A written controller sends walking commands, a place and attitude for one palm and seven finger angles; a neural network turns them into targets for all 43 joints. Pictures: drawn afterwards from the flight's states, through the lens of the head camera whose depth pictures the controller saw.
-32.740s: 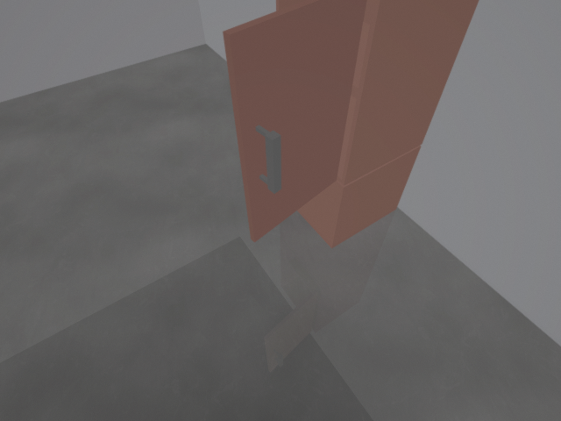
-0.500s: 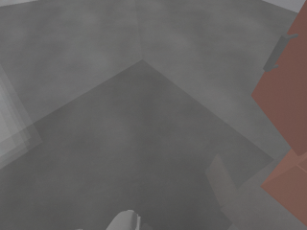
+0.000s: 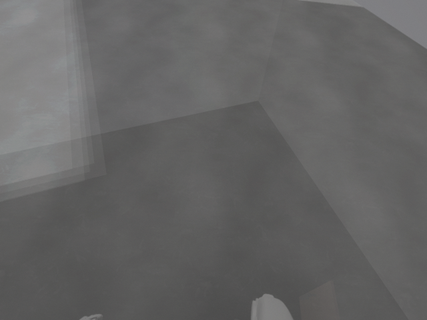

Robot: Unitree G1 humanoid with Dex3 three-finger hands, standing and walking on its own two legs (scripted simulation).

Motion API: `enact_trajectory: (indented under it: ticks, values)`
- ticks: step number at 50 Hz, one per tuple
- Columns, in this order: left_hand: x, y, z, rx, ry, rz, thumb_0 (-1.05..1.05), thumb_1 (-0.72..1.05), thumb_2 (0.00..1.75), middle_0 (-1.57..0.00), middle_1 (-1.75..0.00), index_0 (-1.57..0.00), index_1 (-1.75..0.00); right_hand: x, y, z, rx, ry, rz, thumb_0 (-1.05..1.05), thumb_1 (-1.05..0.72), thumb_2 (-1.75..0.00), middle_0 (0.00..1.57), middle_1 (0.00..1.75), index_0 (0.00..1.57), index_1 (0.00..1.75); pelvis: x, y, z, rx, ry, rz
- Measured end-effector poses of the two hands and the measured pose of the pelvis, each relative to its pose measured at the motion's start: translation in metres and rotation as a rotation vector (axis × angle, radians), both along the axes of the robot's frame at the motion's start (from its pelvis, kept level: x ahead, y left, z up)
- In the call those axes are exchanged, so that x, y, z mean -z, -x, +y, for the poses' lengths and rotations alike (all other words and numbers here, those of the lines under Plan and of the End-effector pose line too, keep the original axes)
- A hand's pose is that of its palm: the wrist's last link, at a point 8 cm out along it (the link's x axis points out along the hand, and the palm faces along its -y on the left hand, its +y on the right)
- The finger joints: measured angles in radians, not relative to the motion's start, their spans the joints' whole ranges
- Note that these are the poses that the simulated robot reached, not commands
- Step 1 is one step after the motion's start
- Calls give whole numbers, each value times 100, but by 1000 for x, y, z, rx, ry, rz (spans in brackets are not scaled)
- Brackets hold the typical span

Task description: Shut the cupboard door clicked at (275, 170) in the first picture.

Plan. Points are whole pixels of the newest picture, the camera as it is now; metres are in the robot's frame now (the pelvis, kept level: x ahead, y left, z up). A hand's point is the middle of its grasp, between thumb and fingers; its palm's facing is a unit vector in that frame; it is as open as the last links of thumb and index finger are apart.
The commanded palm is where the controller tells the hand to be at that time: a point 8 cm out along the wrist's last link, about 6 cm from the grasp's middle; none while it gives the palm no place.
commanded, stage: walk to a spot facing it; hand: left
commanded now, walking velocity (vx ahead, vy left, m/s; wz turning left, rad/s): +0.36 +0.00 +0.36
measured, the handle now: out of the picture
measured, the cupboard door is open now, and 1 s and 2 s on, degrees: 65 65 65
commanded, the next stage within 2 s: turn to face it in 0.58 s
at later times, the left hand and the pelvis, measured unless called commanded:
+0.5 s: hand (151, 276) +0.22 +0.15 -0.17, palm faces +0.28 -0.93 -0.23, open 7.2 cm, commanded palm none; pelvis +0.22 -0.05 +0.00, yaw +16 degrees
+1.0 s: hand (136, 227) +0.33 +0.22 -0.17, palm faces +0.36 -0.91 -0.20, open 7.4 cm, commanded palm none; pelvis +0.34 +0.02 +0.00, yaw +18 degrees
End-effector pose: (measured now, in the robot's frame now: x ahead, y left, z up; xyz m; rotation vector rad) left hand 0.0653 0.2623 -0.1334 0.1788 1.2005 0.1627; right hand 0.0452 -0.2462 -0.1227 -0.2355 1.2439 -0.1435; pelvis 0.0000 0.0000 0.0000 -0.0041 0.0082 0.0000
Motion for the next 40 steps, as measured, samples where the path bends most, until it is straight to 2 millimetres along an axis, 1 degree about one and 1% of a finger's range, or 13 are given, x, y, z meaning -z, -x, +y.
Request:
enact_trajectory:
  ticks: [4, 7, 10, 12, 14, 16, 19, 22, 26, 29, 32, 35, 40]
  values:
    - [-8, -65, -14, 25, -5, -79, 1, 91, 90, -19, -29, -20, -30, 10, 3, -4, 33, -30, 92, 0, -90, -90, 20, 30, 20, 30, 2, -34, -11, -21, -11, 7]
    - [-9, -115, -31, 53, -13, -118, 1, 91, 90, -19, -29, -20, -30, 22, -3, -14, 63, -50, 155, 0, -90, -90, 20, 30, 20, 30, 8, -65, -23, -29, -23, 12]
    - [-4, -159, -48, 66, -31, -166, 1, 91, 90, -20, -30, -20, -30, 40, -18, -29, 76, -68, 217, 0, -90, -90, 21, 30, 20, 30, 22, -101, -39, -53, -28, 15]
    - [-5, -175, -57, 53, -37, -188, 0, 91, 90, -20, -30, -20, -30, 46, -37, -39, 64, -70, 248, 0, -90, -90, 20, 30, 20, 30, 25, -117, -46, -80, -18, 9]
    - [-7, -177, -65, 15, -34, -180, 0, 91, 90, -20, -30, -20, -30, 43, -67, -47, 32, -63, 242, 0, -91, -90, 20, 30, 20, 30, 20, -133, -50, -112, -19, 0]
    - [-9, -173, -70, -38, -26, -148, 0, 91, 90, -20, -30, -20, -30, 35, -105, -52, -5, -55, 209, 1, -91, -90, 20, 30, 20, 30, 13, -150, -53, -144, -20, -1]
    - [-8, -160, -78, -113, -3, -80, 0, 90, 90, -20, -30, -20, -30, 24, -169, -53, -63, -48, 140, 1, -91, -90, 20, 30, 20, 30, 4, -176, -54, -192, -18, 7]
    - [-6, -147, -71, -209, -10, -26, -1, 93, 90, -20, -30, -20, -30, 14, -236, -46, -136, -40, 71, 0, -91, -90, 20, 30, 20, 30, 0, -200, -53, -239, -12, 13]
    - [5, -130, -63, -294, 6, 63, -1, 93, 90, -20, -30, -20, -30, 6, -321, -21, -251, -31, -10, 0, -91, -90, 20, 30, 19, 30, 2, -229, -44, -296, 3, 12]
    - [17, -120, -57, -353, 32, 124, 0, 93, 90, -20, -30, -20, -30, 4, -380, 9, -343, -24, -66, 0, -91, -90, 20, 30, 19, 30, 9, -250, -30, -332, 13, 8]
    - [37, -115, -44, -401, 57, 174, 0, 92, 90, -20, -30, -20, -30, 8, -430, 40, -419, -13, -143, 0, -91, -90, 20, 30, 20, 30, 25, -273, -9, -353, 22, 2]
    - [45, -126, -26, -433, 55, 195, 1, 91, 90, -20, -30, -20, -30, 8, -458, 62, -464, 1, -181, 0, -91, -90, 20, 30, 20, 30, 29, -284, 3, -389, 19, 2]
    - [28, -173, 1, -442, 23, 94, 1, 91, 90, -20, -29, -20, -30, -2, -470, 82, -489, 17, -154, 0, -91, -90, 20, 30, 20, 30, 14, -301, 14, -401, 26, 3]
